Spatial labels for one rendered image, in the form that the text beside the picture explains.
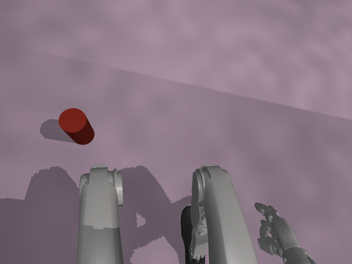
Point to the right robot arm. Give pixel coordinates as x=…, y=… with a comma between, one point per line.
x=297, y=255

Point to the right robot hand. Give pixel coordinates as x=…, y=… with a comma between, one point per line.
x=283, y=237

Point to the can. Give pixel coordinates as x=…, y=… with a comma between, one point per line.
x=75, y=123

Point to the right robot foot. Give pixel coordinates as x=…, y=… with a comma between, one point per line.
x=186, y=233

